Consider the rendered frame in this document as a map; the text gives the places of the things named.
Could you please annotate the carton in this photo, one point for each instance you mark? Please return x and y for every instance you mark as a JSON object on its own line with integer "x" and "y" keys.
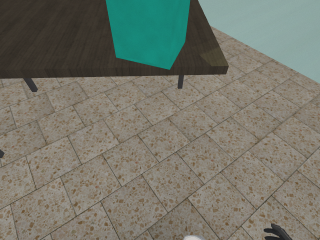
{"x": 150, "y": 32}

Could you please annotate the robot right hand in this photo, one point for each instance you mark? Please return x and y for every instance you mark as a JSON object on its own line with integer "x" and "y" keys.
{"x": 277, "y": 230}

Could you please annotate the table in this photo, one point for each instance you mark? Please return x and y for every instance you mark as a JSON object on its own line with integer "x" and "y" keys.
{"x": 73, "y": 39}

